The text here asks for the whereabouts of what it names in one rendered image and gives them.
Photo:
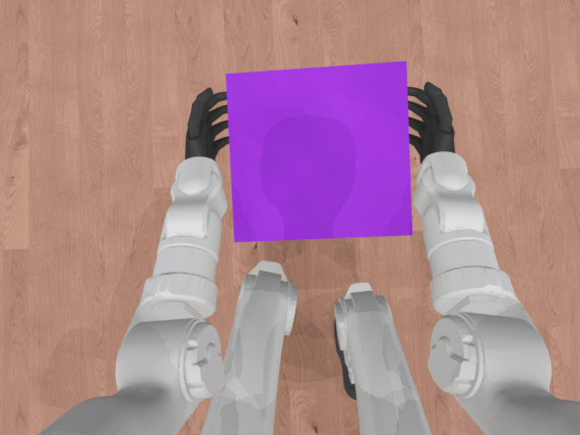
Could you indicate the right robot forearm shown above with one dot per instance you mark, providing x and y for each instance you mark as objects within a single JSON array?
[{"x": 465, "y": 272}]

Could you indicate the left robot thigh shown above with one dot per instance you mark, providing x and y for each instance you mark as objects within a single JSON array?
[{"x": 245, "y": 402}]

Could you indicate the right robot upper arm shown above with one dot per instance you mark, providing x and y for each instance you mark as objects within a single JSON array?
[{"x": 498, "y": 370}]

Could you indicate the left robot hand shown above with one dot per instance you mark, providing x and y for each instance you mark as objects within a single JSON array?
[{"x": 200, "y": 134}]

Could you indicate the carton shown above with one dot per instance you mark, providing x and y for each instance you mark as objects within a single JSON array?
[{"x": 320, "y": 152}]

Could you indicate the right robot hand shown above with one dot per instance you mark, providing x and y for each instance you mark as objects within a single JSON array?
[{"x": 436, "y": 130}]

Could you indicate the left robot upper arm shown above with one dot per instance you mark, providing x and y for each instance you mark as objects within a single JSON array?
[{"x": 165, "y": 369}]

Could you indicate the right robot thigh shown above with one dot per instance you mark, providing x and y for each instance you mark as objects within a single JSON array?
[{"x": 387, "y": 399}]

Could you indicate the left robot forearm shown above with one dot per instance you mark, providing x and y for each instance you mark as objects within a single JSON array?
[{"x": 183, "y": 281}]

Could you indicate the robot thigh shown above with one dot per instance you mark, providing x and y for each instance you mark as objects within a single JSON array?
[
  {"x": 245, "y": 402},
  {"x": 387, "y": 399}
]

